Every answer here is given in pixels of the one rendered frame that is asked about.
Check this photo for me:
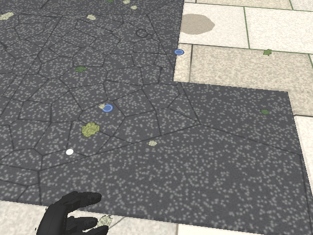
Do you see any left robot hand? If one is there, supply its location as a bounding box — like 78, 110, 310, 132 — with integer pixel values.
35, 191, 109, 235

